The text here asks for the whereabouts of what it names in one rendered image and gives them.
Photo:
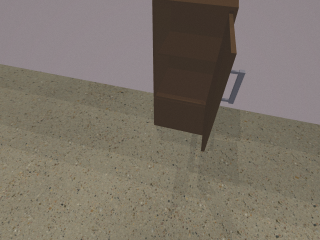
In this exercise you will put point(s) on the handle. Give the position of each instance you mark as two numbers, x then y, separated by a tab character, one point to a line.
240	76

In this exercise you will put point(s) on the cupboard door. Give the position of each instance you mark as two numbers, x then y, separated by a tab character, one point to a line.
223	67

